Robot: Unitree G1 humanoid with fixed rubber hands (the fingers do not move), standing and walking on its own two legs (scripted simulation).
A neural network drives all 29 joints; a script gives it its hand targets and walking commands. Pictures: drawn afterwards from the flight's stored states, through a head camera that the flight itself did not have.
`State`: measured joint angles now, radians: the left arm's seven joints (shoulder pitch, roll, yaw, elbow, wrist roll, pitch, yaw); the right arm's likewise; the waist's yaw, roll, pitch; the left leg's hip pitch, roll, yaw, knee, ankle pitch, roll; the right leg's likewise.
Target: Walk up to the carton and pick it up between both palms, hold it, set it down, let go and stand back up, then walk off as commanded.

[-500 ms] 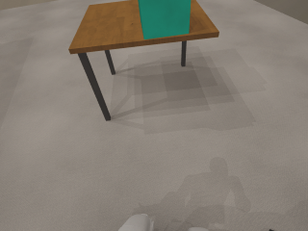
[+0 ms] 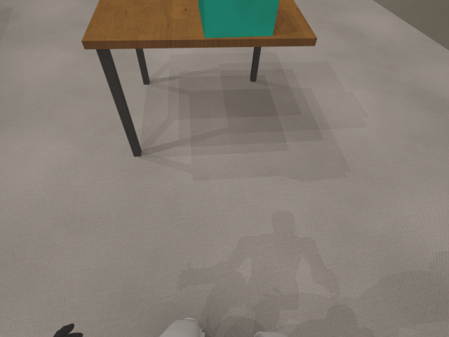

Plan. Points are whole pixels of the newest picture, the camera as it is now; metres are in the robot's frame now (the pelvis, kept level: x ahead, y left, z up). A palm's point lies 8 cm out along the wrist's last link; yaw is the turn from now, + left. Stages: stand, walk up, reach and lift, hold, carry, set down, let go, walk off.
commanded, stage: stand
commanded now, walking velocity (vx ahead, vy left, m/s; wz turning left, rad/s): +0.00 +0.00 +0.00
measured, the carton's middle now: out of the picture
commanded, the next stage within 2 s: none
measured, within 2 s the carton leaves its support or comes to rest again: neither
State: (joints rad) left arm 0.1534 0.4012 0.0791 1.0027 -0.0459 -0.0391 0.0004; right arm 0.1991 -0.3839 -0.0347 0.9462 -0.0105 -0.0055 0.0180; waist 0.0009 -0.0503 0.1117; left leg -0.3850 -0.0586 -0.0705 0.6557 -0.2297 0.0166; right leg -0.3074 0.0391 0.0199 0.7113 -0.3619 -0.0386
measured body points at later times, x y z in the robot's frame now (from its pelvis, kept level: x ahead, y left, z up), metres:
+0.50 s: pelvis +0.00 +0.01 +0.01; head +0.05 +0.01 +0.46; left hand +0.10 +0.33 -0.11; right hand +0.12 -0.31 -0.10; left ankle +0.08 +0.12 -0.72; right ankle +0.01 -0.10 -0.72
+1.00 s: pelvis +0.00 +0.01 +0.02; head +0.03 +0.01 +0.46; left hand +0.09 +0.33 -0.11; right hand +0.11 -0.31 -0.10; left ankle +0.08 +0.12 -0.72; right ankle +0.01 -0.10 -0.72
